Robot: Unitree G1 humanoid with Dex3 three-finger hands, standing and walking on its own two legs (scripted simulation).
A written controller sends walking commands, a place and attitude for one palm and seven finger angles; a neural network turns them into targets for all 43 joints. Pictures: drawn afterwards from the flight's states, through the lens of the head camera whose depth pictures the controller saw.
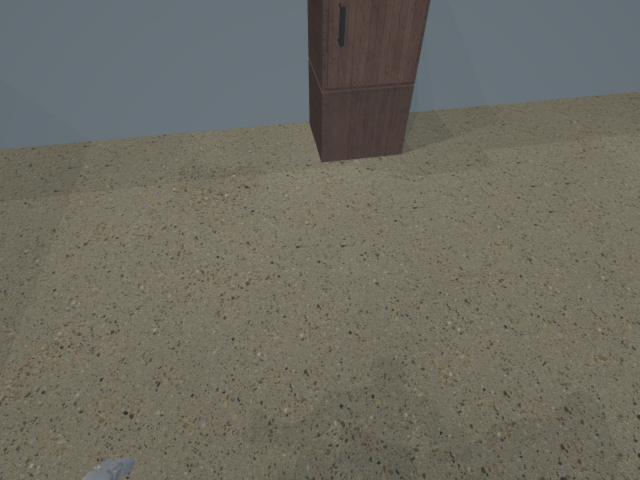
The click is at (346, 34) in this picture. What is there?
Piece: cupboard door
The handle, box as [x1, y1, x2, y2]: [338, 3, 345, 46]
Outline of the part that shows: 339,3 340,21 338,41 339,45 341,46 343,45 345,6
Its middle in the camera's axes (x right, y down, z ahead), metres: +0.08 -0.85 +1.54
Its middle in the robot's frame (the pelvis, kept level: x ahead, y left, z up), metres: +1.72 +0.00 -0.07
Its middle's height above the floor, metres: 0.70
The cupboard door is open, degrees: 0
